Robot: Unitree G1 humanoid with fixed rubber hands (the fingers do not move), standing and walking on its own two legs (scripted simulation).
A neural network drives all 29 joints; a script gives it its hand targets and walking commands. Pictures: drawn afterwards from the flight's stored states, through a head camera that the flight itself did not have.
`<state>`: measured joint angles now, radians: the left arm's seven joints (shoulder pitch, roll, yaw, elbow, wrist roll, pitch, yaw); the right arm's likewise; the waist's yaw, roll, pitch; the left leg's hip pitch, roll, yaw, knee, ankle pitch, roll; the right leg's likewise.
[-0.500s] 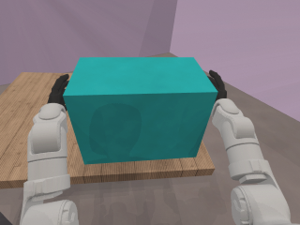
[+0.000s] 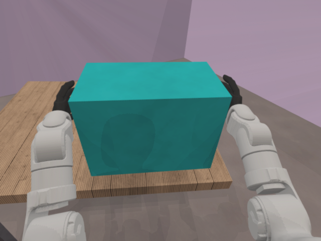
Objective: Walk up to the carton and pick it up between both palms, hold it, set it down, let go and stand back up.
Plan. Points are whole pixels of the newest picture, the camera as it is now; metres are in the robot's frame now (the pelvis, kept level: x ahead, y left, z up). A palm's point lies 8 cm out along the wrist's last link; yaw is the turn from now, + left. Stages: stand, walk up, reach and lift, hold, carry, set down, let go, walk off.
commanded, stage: hold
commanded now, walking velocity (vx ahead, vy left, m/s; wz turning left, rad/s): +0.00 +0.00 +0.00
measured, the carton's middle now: (150, 117) +0.38 +0.01 +0.17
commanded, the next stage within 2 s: set down in 0.44 s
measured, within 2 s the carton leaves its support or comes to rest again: neither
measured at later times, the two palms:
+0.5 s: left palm (63, 115) +0.35 +0.21 +0.20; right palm (231, 107) +0.36 -0.19 +0.22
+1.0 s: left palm (63, 127) +0.36 +0.22 +0.15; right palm (216, 120) +0.38 -0.17 +0.16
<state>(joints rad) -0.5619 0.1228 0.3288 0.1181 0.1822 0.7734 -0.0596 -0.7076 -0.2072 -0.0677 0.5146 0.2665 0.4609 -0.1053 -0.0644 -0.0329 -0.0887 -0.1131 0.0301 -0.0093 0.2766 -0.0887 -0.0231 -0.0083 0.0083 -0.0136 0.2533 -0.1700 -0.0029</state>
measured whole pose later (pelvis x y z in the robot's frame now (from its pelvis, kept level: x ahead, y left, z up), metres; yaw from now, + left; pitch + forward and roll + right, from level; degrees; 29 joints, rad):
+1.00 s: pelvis +0.02 +0.00 +0.00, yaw +2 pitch -6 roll +0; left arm -0.48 0.11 0.30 0.21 0.20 0.48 -0.07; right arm -0.55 -0.11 -0.14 0.58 0.11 0.08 -0.06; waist -0.02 -0.07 0.02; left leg -0.05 0.02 -0.03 0.29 -0.13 -0.03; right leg 0.06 0.00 -0.04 0.26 -0.22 0.00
